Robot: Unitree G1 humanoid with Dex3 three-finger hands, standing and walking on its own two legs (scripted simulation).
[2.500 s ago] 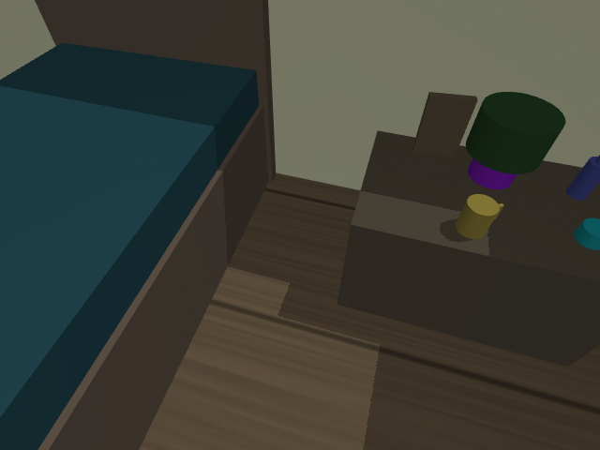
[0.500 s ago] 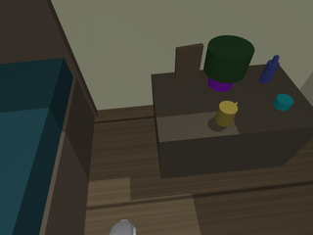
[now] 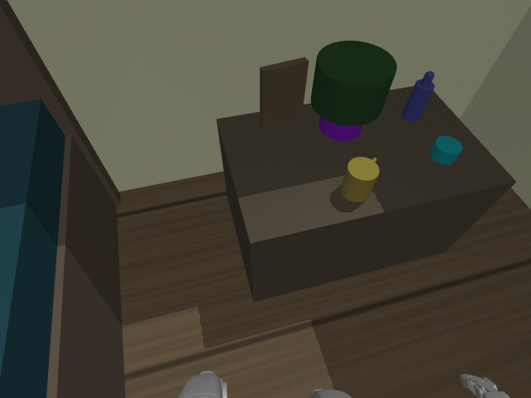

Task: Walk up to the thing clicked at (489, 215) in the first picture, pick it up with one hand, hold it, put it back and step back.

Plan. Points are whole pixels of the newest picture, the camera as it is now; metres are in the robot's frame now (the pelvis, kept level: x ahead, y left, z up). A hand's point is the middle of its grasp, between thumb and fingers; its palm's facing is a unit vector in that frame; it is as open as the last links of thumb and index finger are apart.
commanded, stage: walk up
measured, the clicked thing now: (362, 176) +0.68 -0.26 -0.23
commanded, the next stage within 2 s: stand in 1.66 s
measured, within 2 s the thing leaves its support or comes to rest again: neither
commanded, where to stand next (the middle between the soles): +0.04 -0.01 m, yaw -2 degrees
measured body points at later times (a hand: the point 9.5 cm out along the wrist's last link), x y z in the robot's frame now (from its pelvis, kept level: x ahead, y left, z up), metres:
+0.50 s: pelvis +0.01 -0.01 +0.02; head +0.03 -0.02 +0.47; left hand +0.15 +0.28 -0.09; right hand +0.07 -0.33 -0.11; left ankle +0.03 +0.14 -0.71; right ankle +0.00 -0.13 -0.71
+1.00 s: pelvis +0.01 +0.00 +0.04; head +0.02 +0.01 +0.49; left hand +0.14 +0.29 -0.09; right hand +0.06 -0.31 -0.09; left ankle +0.03 +0.14 -0.71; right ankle +0.00 -0.13 -0.71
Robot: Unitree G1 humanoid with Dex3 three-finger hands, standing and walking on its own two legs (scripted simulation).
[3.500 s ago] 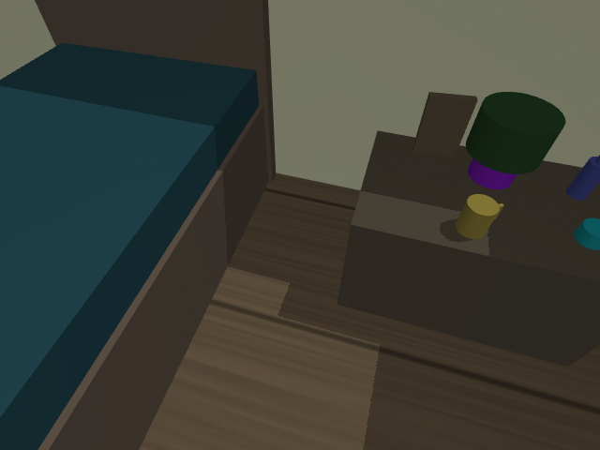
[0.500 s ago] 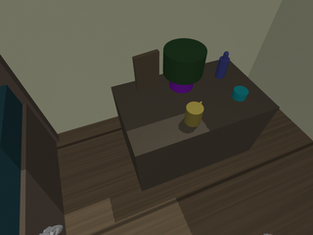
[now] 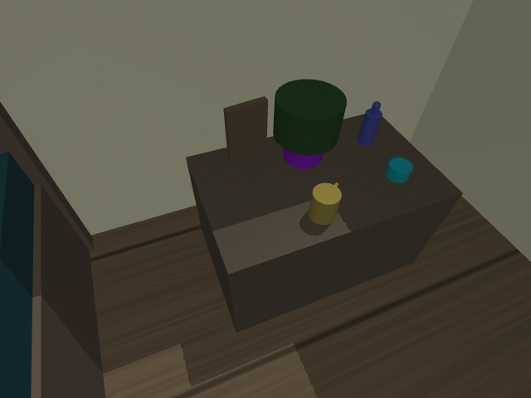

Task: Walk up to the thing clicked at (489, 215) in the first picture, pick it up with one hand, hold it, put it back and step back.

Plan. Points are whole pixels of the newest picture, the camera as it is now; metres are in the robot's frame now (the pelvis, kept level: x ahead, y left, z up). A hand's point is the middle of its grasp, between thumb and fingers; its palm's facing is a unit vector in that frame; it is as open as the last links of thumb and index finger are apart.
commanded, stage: walk up
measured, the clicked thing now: (327, 200) +0.69 -0.19 -0.27
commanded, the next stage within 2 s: stand in 0.66 s
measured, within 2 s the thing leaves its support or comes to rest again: neither
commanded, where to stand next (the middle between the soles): +0.03 -0.01 m, yaw +3 degrees
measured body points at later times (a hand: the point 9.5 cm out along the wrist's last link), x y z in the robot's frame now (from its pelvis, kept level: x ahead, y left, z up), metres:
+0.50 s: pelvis +0.00 +0.01 +0.00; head +0.01 +0.01 +0.45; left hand +0.08 +0.31 -0.13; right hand +0.10 -0.29 -0.13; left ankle +0.01 +0.14 -0.75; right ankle +0.00 -0.13 -0.75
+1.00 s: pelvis +0.01 +0.01 +0.00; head +0.01 +0.01 +0.45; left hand +0.09 +0.31 -0.13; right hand +0.09 -0.30 -0.13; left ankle +0.01 +0.14 -0.75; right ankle +0.00 -0.13 -0.75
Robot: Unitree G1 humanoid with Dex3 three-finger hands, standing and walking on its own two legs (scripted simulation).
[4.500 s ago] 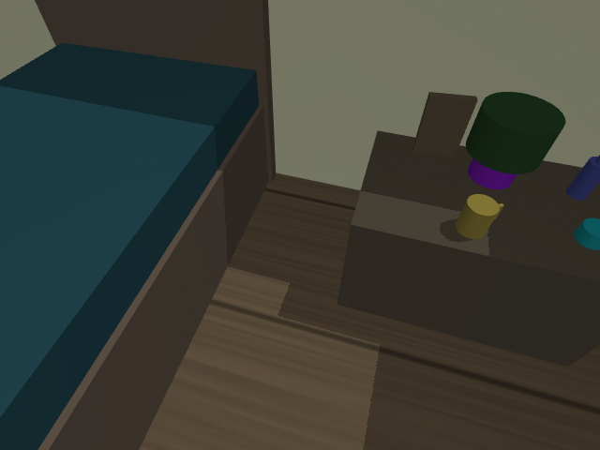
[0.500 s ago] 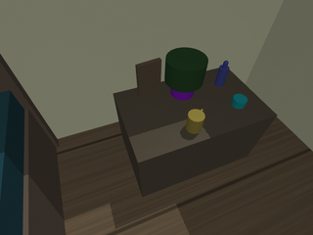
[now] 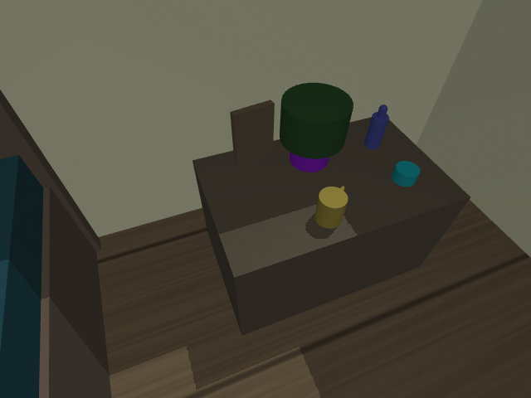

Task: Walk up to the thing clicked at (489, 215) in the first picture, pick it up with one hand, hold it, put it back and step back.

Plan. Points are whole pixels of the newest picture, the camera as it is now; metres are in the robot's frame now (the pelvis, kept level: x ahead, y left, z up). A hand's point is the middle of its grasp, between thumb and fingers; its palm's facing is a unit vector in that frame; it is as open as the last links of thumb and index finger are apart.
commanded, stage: stand
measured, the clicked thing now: (333, 204) +0.68 -0.21 -0.28
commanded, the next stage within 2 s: none
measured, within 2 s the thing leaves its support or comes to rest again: neither
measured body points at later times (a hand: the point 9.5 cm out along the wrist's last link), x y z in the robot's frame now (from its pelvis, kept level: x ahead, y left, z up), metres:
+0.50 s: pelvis -0.01 +0.01 +0.00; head +0.00 +0.01 +0.45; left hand +0.06 +0.31 -0.13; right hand +0.07 -0.30 -0.13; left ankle +0.00 +0.13 -0.75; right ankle -0.01 -0.13 -0.75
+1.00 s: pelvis +0.00 +0.01 +0.00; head +0.01 +0.01 +0.45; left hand +0.07 +0.31 -0.13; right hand +0.08 -0.29 -0.13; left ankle +0.00 +0.13 -0.75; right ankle -0.01 -0.13 -0.75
